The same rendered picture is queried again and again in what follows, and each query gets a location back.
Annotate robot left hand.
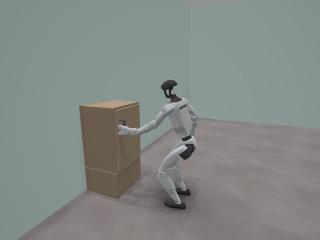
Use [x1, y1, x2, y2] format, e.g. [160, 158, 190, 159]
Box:
[118, 125, 138, 136]

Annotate robot right upper arm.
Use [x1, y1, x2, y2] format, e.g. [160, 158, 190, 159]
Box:
[181, 98, 199, 122]

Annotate robot left shin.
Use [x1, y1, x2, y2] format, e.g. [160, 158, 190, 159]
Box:
[157, 171, 181, 204]

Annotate cupboard door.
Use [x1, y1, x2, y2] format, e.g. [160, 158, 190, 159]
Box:
[115, 104, 141, 171]

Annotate right robot forearm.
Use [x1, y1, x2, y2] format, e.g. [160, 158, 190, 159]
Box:
[188, 118, 199, 136]

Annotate left robot forearm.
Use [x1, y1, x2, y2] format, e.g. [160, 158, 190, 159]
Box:
[129, 122, 155, 136]

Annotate robot left upper arm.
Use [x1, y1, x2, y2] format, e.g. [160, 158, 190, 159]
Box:
[150, 104, 175, 130]

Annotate handle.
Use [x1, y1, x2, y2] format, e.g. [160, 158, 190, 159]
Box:
[119, 119, 126, 136]

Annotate left robot foot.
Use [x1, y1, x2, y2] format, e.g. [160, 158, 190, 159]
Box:
[164, 200, 186, 210]

